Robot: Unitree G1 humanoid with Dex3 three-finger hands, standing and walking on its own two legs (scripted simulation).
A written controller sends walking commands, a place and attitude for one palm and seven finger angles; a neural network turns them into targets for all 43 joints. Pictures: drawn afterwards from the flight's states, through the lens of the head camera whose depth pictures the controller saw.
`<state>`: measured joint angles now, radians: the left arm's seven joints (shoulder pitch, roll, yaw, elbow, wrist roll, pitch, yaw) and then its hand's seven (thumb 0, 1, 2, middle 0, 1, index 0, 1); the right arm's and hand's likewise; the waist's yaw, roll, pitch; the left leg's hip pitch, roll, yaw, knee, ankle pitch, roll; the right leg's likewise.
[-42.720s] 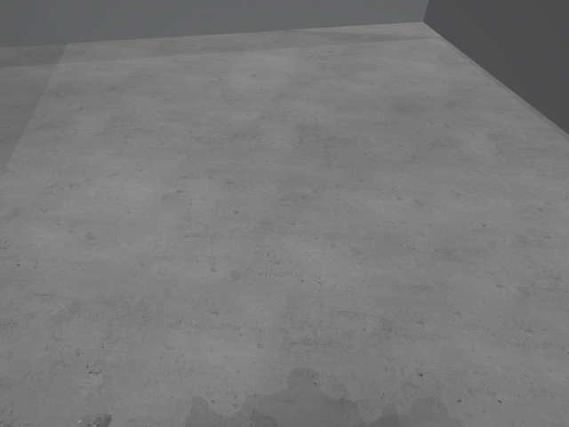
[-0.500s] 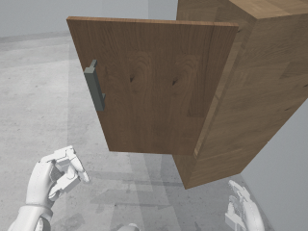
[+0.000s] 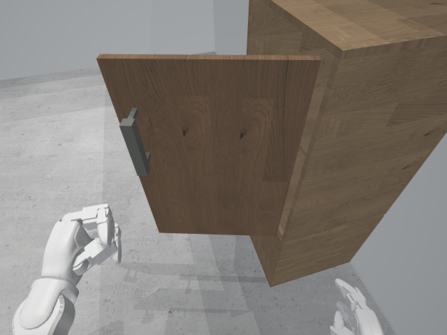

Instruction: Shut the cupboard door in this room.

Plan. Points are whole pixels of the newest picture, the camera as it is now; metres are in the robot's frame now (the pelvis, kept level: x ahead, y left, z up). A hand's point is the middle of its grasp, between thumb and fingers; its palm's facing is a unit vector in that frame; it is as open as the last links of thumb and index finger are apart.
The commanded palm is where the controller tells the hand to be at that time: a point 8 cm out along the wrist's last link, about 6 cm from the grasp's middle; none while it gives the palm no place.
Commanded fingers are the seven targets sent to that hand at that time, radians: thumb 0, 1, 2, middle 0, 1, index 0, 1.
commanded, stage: raise the hand and make a fist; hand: left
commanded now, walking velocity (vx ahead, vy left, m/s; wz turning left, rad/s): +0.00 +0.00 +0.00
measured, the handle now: (138, 142) +0.46 +0.22 +0.10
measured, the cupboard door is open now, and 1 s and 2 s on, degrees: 71 71 71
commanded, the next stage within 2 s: bring the fist close to the handle in 0.24 s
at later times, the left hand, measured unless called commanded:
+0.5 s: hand (127, 235) +0.25 +0.18 +0.10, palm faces +0.06 -1.00 -0.06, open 3.1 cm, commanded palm +0.23 +0.23 +0.10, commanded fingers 0.00 0.90 0.90 -1.30 -1.50 -1.30 -1.50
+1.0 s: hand (137, 197) +0.32 +0.18 +0.10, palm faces +0.05 -1.00 -0.04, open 3.1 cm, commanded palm +0.30 +0.23 +0.10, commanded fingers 0.00 0.90 0.90 -1.30 -1.50 -1.30 -1.50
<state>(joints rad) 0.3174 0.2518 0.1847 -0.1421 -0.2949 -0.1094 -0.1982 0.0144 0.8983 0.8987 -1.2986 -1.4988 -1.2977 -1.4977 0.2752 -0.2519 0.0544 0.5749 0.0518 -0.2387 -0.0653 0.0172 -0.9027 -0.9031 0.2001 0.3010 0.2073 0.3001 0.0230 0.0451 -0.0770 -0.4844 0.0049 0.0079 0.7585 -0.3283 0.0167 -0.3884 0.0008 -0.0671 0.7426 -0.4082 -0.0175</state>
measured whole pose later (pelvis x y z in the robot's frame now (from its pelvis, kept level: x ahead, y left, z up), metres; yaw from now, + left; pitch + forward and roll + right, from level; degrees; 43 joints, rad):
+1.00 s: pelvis +0.01 -0.01 +0.00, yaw -1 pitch +5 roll +0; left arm -0.01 0.25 0.20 0.17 -0.25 -0.13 -0.17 0.02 0.90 0.90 -1.30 -1.50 -1.30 -1.50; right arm 0.25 -0.26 0.04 0.62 0.05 -0.19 -0.07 0.02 -0.90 -0.90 0.20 0.30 0.21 0.30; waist 0.01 0.03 -0.06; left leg -0.47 0.01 0.02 0.71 -0.33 0.01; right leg -0.39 0.00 -0.05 0.72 -0.41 -0.03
